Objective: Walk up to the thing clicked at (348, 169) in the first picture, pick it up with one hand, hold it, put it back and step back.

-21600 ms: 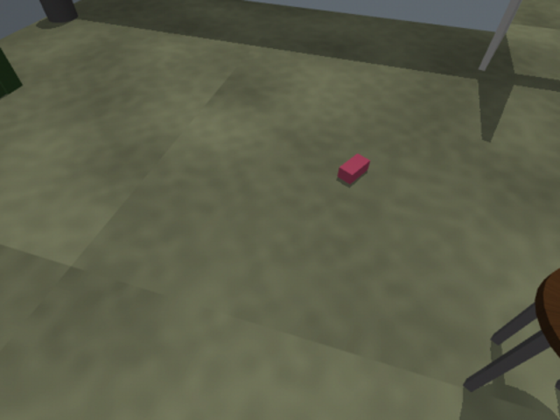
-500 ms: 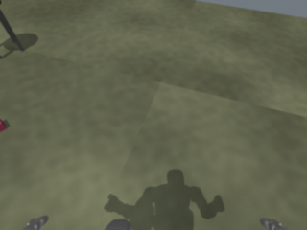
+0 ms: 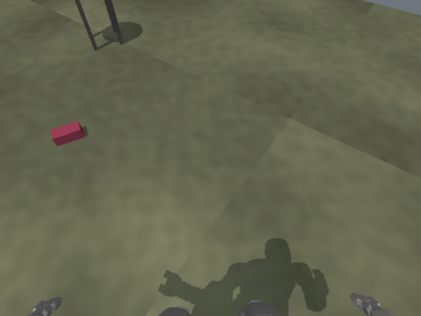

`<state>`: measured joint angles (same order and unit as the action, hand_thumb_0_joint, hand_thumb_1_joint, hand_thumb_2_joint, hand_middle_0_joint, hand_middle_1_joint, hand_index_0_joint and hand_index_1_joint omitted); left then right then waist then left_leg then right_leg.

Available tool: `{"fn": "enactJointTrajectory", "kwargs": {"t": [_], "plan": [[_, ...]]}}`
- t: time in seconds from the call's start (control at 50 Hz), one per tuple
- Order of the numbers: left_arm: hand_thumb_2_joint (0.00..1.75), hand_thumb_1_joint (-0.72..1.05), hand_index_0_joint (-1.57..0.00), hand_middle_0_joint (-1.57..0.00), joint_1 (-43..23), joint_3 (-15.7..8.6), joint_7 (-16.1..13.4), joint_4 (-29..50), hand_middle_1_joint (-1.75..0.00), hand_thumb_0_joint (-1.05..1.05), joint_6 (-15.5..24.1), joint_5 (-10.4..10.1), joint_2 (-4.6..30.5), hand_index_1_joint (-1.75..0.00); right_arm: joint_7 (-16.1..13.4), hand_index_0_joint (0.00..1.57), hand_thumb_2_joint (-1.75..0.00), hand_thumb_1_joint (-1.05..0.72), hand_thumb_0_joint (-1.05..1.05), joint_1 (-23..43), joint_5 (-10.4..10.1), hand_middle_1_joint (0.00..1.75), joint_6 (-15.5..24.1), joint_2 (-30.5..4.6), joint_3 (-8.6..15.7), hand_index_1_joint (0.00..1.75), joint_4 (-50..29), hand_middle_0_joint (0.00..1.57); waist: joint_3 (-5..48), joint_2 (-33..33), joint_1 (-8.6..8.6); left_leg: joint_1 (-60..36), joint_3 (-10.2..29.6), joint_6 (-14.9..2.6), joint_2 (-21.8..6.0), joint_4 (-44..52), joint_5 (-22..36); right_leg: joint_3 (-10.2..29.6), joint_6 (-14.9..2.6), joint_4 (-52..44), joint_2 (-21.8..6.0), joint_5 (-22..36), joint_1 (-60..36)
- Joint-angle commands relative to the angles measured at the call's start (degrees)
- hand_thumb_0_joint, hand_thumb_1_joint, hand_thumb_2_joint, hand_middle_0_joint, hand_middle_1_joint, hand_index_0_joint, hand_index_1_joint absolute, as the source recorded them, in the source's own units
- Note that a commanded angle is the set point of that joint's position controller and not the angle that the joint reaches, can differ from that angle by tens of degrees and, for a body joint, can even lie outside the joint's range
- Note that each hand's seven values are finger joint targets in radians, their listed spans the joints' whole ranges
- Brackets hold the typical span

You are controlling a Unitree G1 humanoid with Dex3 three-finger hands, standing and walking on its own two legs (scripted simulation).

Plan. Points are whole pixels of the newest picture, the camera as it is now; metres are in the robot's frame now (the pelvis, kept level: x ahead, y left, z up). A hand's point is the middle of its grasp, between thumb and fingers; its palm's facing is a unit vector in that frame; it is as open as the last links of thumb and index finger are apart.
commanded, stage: walk up
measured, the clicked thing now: (67, 133) +1.15 +0.87 -0.72
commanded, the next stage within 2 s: stand in 1.42 s
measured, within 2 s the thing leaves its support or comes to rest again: neither
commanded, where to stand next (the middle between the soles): +0.06 +0.04 m, yaw +25 degrees
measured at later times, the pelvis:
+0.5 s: pelvis -0.01 +0.02 +0.00, yaw +17 degrees
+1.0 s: pelvis +0.00 +0.01 +0.00, yaw +25 degrees
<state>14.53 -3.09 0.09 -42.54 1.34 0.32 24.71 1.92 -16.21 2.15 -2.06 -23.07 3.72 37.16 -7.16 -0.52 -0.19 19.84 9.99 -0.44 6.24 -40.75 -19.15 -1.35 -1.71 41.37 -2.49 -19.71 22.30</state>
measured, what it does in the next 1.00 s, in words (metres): steps on the spot, turning left: left foot, then right foot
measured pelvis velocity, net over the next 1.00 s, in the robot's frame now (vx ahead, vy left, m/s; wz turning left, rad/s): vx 0.00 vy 0.01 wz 0.43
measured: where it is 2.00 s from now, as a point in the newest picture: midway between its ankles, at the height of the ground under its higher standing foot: outside the picture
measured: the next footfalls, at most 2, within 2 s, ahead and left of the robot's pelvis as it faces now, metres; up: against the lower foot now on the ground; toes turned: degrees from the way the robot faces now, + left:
left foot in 0.40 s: +0.02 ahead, +0.16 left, +0.00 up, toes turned +20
right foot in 0.74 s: +0.09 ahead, -0.12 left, +0.00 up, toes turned +19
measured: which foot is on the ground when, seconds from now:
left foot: down 0.00-0.02, up 0.04-0.38, down 0.40-1.00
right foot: down 0.00-0.40, up 0.42-0.72, down 0.74-1.00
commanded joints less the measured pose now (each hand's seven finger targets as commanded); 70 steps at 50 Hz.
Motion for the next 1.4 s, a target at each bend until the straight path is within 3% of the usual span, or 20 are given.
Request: {"fn": "enactJointTrajectory", "kwargs": {"t": [0.0, 0.04, 0.14, 0.22, 0.34, 0.36, 0.4, 0.42, 0.5, 0.66, 0.72, 0.76, 0.78, 0.8, 0.84, 0.88, 0.92, 0.96, 1.08, 1.38], "plan": [[0.9, 0.9, -0.2, -0.2, 9.4, -6.4, -2.5, 3.6, -0.3, 0.0, 2.3, 1.5, 18.9, -0.3, -1.4, 0.2, -0.9, -0.9, 0.0, 3.0, -1.6, 0.3, 1.3, -7.3, 3.1, 0.3, -7.7, 0.2, 12.6, 15.4, 5.96, 19.1, -2.2, -0.59, 2.9, -15.8, -4.2, 24.9, -6.56, -21.5, -21.2, 11.9, -25.4], [0.9, 0.9, -0.2, -0.2, -1.0, -6.7, -2.3, 5.7, -0.3, 0.0, 1.6, 1.4, 20.3, -0.3, -2.3, 0.2, -0.9, -0.9, 0.0, -2.7, -0.4, 0.3, -0.1, -13.5, 5.0, 0.3, -4.8, 0.2, 10.3, 11.7, 1.48, 17.4, -1.7, 0.36, -4.0, -30.5, -15.5, 33.1, -17.13, -23.4, -31.5, 7.0, -15.4], [0.9, 0.9, -0.2, -0.2, -0.7, -5.5, -2.1, 3.7, -0.3, 0.0, 2.1, 1.6, 14.9, -0.3, 0.4, 0.2, -0.9, -0.9, 0.0, -2.8, -0.6, 0.3, 0.5, -12.1, 5.2, 0.3, -1.3, 0.2, 5.2, 11.1, 1.72, 14.7, -4.8, 1.36, -5.5, -25.7, -3.4, 6.1, -8.37, -18.9, -14.4, 4.8, -11.5], [0.9, 0.9, -0.2, -0.2, 0.1, -5.6, -0.7, 4.5, -0.3, 0.0, 1.8, 2.2, 14.6, -0.3, 0.3, 0.2, -0.9, -0.9, 0.0, 0.0, -1.5, 0.3, 1.5, -10.5, 4.0, 0.3, 0.7, 0.2, 5.3, 16.1, 4.13, 12.8, -9.4, 2.46, -5.9, -11.4, -4.2, 1.7, -9.75, -18.6, -14.4, 6.1, -14.6], [0.9, 0.9, -0.2, -0.2, -2.9, -4.8, 0.8, 4.2, -0.3, 0.0, -0.5, 0.5, 14.4, -0.3, -1.5, 0.2, -0.9, -0.9, 0.0, -5.0, -1.7, 0.3, 3.8, -10.7, 3.8, 0.3, 5.9, 0.2, 9.2, 9.2, 0.78, -6.6, -16.3, 1.37, -3.1, 7.5, 7.0, -3.9, -6.76, -5.4, -15.9, 8.5, -6.0], [0.9, 0.9, -0.2, -0.2, -1.5, -3.9, 0.8, 4.1, -0.3, 0.0, -1.1, 0.6, 12.0, -0.3, -2.1, 0.2, -0.9, -0.9, 0.0, -6.5, -1.5, 0.3, 4.3, -11.9, 4.2, 0.3, 7.0, 0.2, 10.4, 3.5, 0.04, -11.2, -12.8, 0.55, -2.9, 11.3, 5.9, -4.9, -4.74, 2.9, -14.0, 4.0, -2.7], [0.9, 0.9, -0.2, -0.2, 1.3, -2.0, 0.8, 4.7, -0.3, 0.0, -2.4, -0.3, 6.3, -0.3, -3.3, 0.2, -0.9, -0.9, 0.0, -3.6, 0.3, 0.3, 4.9, -21.1, 5.5, 0.3, 4.1, 0.2, 7.3, -15.5, 1.64, -11.1, 25.3, -8.39, -22.6, 21.9, -1.2, -3.9, 2.04, 21.6, -2.9, -14.9, 15.6], [0.9, 0.9, -0.2, -0.2, -1.6, -3.5, -0.3, 3.3, -0.3, 0.0, -2.6, -0.2, 12.3, -0.3, -3.3, 0.2, -0.9, -0.9, 0.0, -1.9, -0.8, 0.3, 4.5, -23.9, 6.1, 0.3, 4.0, 0.2, 5.5, -12.8, -0.87, -2.4, 29.8, -15.04, -26.8, 24.8, -5.1, 1.8, 1.15, 22.6, -4.4, -16.8, 11.1], [0.9, 0.9, -0.2, -0.2, 3.5, -4.0, 0.3, -1.7, -0.3, 0.0, -2.6, -0.5, 12.1, -0.3, -4.0, 0.2, -0.9, -0.9, 0.0, 3.4, -1.1, 0.3, 4.8, -15.3, 3.3, 0.3, 4.1, 0.2, 4.3, -10.0, 2.4, -2.7, 10.1, -10.5, -16.5, 17.3, 4.7, 3.2, 0.68, 18.8, -5.6, -6.8, 8.7], [0.9, 0.9, -0.2, -0.2, 2.1, -3.4, 0.1, -3.9, -0.3, 0.0, -1.4, 0.3, 9.9, -0.3, -3.8, 0.2, -0.9, -0.9, 0.0, 2.0, -0.8, 0.3, 4.3, -15.7, 3.0, 0.3, 5.0, 0.2, 9.8, -12.0, 0.15, -2.8, 11.1, -12.05, -15.7, 11.9, 10.6, -0.2, 1.03, 4.0, -1.3, -9.5, -1.1], [0.9, 0.9, -0.2, -0.2, 4.8, -3.3, -0.5, -6.3, -0.3, 0.0, 0.3, 0.6, 8.9, -0.3, -3.7, 0.2, -0.9, -0.9, 0.0, 4.9, -1.9, 0.3, 3.4, -12.3, 1.5, 0.3, 4.6, 0.2, 12.3, -6.5, 3.35, 0.2, 5.1, -8.24, -11.6, 1.3, 21.7, 0.2, -0.45, -13.7, -0.4, 3.0, -12.8], [0.9, 0.9, -0.2, -0.2, 2.0, -4.3, -0.9, -5.1, -0.3, 0.0, 1.2, 1.6, 15.7, -0.3, -3.9, 0.2, -0.9, -0.9, 0.0, 6.1, -3.1, 0.3, 3.5, -8.4, 0.4, 0.3, 4.1, 0.2, 9.7, 8.0, 3.28, 10.9, -2.4, -1.92, -2.1, -8.4, 5.8, 20.5, -7.46, -19.3, -15.6, 9.0, -14.7], [0.9, 0.9, -0.2, -0.2, -2.4, -4.7, -0.5, -4.0, -0.3, 0.0, 0.9, 1.5, 18.4, -0.3, -4.4, 0.2, -0.9, -0.9, 0.0, 4.5, -2.7, 0.3, 3.5, -11.1, 1.4, 0.3, 5.6, 0.2, 8.6, 12.9, 1.92, 7.1, -6.0, -0.73, -3.5, -12.5, -13.4, 25.9, -13.88, -19.1, -23.0, 10.7, -8.3], [0.9, 0.9, -0.2, -0.2, -5.2, -4.4, -0.3, -3.4, -0.3, 0.0, 0.6, 1.3, 16.6, -0.3, -4.3, 0.2, -0.9, -0.9, 0.0, 3.1, -2.3, 0.3, 3.8, -11.9, 1.8, 0.3, 7.4, 0.2, 5.6, 12.2, -0.06, 3.7, -5.7, -0.75, -5.6, -9.7, -13.6, 23.6, -14.63, -17.8, -23.3, 12.5, -4.2], [0.9, 0.9, -0.2, -0.2, -6.2, -2.9, -0.1, -3.8, -0.3, 0.0, 0.5, 0.8, 12.8, -0.3, -3.4, 0.2, -0.9, -0.9, 0.0, 2.3, -2.3, 0.3, 4.5, -11.8, 1.7, 0.3, 9.7, 0.2, 3.9, 7.5, -1.01, -1.3, -6.5, -1.8, -4.1, 1.5, -0.7, 8.4, -7.36, -13.1, -12.8, 12.3, -3.9], [0.9, 0.9, -0.2, -0.2, -4.7, -2.2, -0.3, -4.9, -0.3, 0.0, 0.8, 0.5, 11.2, -0.3, -2.8, 0.2, -0.9, -0.9, 0.0, 4.5, -2.2, 0.3, 4.6, -10.5, 1.7, 0.3, 10.2, 0.2, 6.0, 8.0, 0.62, -8.3, -4.6, -3.21, -5.4, 3.1, 17.4, 3.5, -3.44, -10.4, -8.2, 12.2, -0.8], [0.9, 0.9, -0.2, -0.2, -4.1, -1.8, 0.3, -5.1, -0.3, 0.0, 0.4, 0.7, 10.9, -0.3, -2.8, 0.2, -0.9, -0.9, 0.0, 4.2, -1.9, 0.3, 4.9, -10.7, 1.4, 0.3, 10.2, 0.2, 7.5, 10.3, 0.36, -10.2, -3.4, -4.08, -5.9, 6.6, 11.2, 4.0, -2.71, -9.8, -8.3, 9.3, -0.3], [0.9, 0.9, -0.2, -0.2, -4.8, -1.6, 0.3, -5.6, -0.3, 0.0, -0.1, 0.1, 9.4, -0.3, -2.8, 0.2, -0.9, -0.9, 0.0, 6.2, -1.7, 0.3, 5.4, -13.5, 1.6, 0.3, 11.1, 0.2, 5.9, 3.3, 1.4, -4.2, 8.9, -6.28, -12.5, 9.6, 6.4, 1.9, -0.63, -8.7, -4.8, -4.4, -1.0], [0.9, 0.9, -0.2, -0.2, -7.3, -1.6, 0.0, -7.8, -0.3, 0.0, 0.6, 0.3, 10.9, -0.3, -2.5, 0.2, -0.9, -0.9, 0.0, 7.8, -2.0, 0.3, 5.0, -11.1, 0.0, 0.3, 14.6, 0.2, 7.3, 2.1, 0.81, -1.2, 0.4, -2.42, -7.3, 9.2, 10.0, 4.4, -3.02, -15.6, -8.6, -0.3, -9.7], [0.9, 0.9, -0.2, -0.2, -10.3, -1.4, 0.1, -12.7, -0.3, 0.0, -0.4, -0.3, 9.3, -0.3, -3.0, 0.2, -0.9, -0.9, 0.0, 10.9, -1.7, 0.3, 4.7, -11.3, -0.9, 0.3, 18.9, 0.2, 10.7, -3.3, 1.81, -3.2, 3.1, -3.3, -9.9, 14.0, 20.1, -1.0, -0.75, -16.6, -5.6, 5.9, -17.7]]}}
